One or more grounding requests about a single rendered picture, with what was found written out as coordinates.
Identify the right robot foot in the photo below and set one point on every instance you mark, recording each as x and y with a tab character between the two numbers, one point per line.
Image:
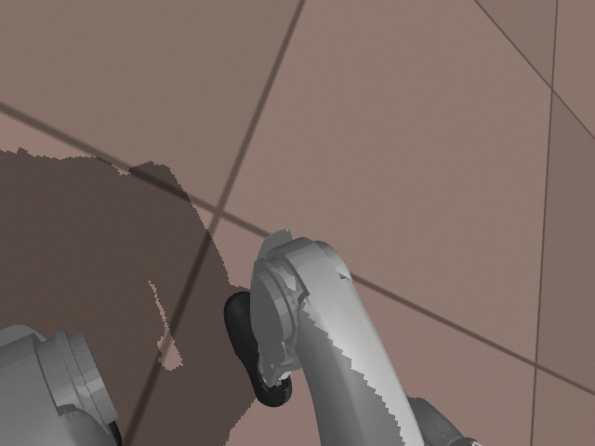
245	345

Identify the right robot hand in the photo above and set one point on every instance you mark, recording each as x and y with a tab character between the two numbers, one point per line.
435	428

